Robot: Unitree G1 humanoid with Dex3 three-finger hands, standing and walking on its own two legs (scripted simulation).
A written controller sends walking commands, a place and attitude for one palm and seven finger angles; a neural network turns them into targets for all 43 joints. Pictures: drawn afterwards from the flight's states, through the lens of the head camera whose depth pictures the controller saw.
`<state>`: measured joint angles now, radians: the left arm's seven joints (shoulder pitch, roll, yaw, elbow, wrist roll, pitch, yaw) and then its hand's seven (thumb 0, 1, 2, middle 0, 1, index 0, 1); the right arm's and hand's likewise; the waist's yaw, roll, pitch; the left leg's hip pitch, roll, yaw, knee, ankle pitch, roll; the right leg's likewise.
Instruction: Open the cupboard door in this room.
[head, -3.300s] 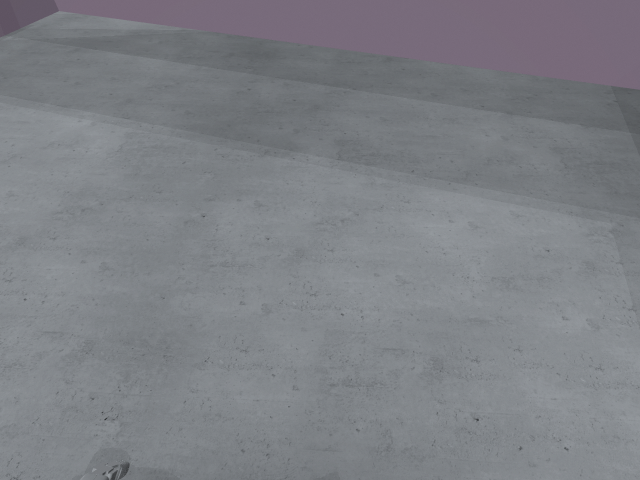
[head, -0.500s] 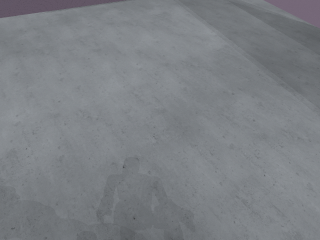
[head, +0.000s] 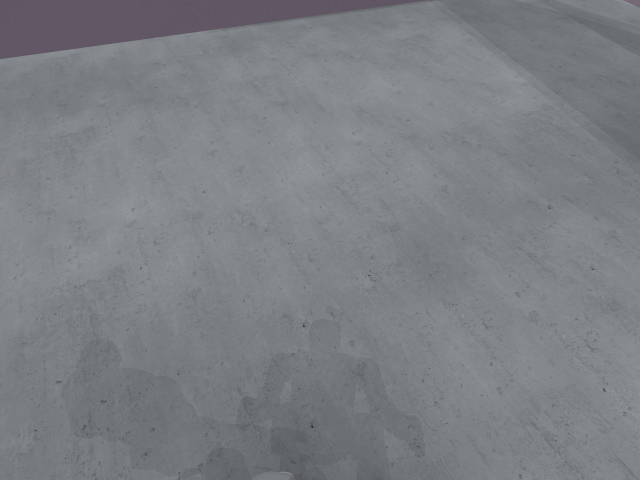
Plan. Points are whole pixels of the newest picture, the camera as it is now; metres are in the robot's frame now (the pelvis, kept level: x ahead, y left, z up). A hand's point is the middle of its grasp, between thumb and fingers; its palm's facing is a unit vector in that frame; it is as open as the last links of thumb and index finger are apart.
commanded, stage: turn or walk to find it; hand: left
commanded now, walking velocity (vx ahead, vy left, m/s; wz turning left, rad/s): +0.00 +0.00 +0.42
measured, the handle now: out of the picture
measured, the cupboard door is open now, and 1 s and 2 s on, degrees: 0 0 0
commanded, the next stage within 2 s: none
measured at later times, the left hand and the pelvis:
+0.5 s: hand out of the picture -0.03 +0.26 -0.17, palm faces +0.26 -0.94 -0.24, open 7.4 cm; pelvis -0.03 +0.04 +0.01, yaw +13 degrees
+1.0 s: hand out of the picture -0.06 +0.20 -0.14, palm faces +0.44 -0.86 -0.27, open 7.4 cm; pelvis -0.05 -0.01 +0.01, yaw +26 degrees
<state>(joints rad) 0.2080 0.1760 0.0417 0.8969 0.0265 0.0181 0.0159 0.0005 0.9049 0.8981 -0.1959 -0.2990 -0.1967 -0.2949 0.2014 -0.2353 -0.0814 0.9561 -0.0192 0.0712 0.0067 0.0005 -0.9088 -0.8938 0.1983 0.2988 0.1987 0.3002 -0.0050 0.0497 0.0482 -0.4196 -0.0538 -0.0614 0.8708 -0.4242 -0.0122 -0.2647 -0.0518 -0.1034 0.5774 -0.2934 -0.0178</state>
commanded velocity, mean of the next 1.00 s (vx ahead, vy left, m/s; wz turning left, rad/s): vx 0.00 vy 0.00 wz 0.42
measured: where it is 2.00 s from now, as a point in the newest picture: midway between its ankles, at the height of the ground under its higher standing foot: outside the picture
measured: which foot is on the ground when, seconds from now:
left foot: up 0.00-0.30, down 0.32-0.78, up 0.80-1.00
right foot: down 0.00-0.32, up 0.34-0.76, down 0.78-1.00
